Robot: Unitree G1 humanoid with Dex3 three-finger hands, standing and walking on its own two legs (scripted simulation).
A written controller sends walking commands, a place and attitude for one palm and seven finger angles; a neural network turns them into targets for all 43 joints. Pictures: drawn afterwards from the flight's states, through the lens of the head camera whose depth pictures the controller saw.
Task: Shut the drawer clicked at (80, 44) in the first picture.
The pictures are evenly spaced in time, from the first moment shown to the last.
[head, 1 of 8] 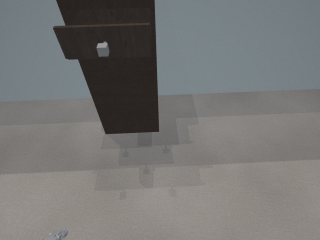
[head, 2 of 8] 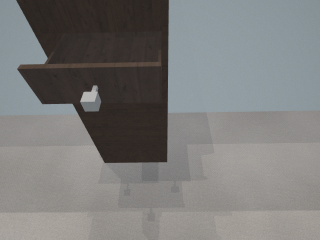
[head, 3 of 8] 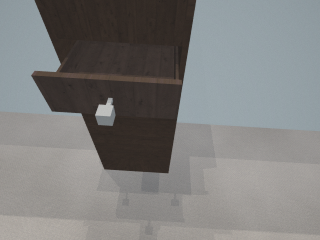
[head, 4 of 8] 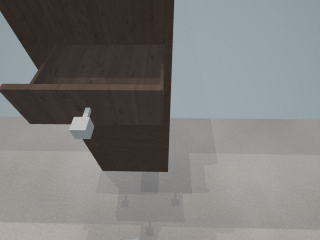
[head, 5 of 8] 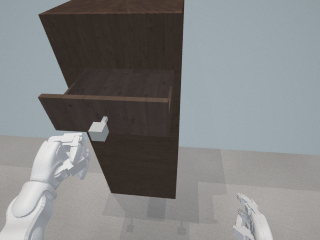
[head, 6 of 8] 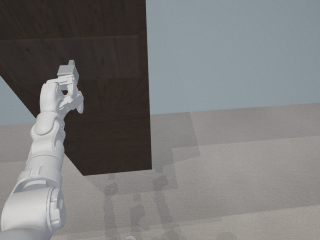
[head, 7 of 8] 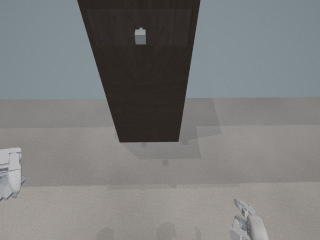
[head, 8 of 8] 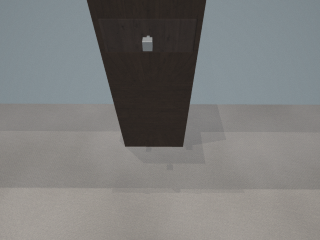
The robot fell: no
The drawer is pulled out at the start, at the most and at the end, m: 0.18 0.18 0.00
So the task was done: yes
